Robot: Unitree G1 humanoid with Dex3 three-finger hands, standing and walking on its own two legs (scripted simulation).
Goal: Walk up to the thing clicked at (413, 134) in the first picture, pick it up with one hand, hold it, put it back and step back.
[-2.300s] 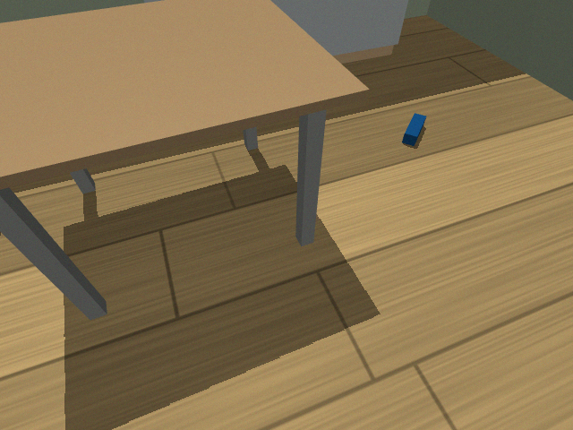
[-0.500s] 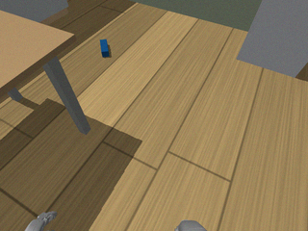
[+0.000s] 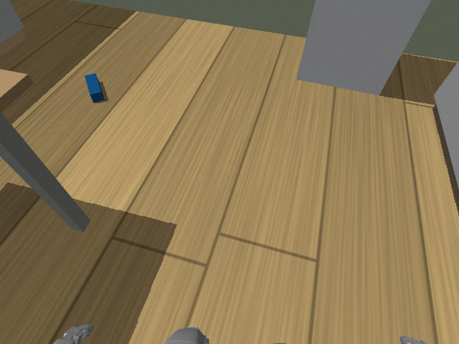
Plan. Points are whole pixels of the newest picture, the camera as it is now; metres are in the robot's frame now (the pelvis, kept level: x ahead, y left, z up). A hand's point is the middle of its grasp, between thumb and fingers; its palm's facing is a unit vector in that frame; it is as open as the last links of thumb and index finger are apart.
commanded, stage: walk up
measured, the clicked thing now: (94, 87) +1.68 +0.97 -0.72
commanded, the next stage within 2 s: stand in 1.30 s
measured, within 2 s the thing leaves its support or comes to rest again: neither
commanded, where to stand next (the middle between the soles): +0.06 +0.00 m, yaw -16 degrees
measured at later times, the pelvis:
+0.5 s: pelvis -0.01 -0.02 -0.01, yaw -12 degrees
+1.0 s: pelvis -0.01 +0.00 +0.01, yaw -17 degrees
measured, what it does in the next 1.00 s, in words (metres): steps on the spot, turning right: right foot, then left foot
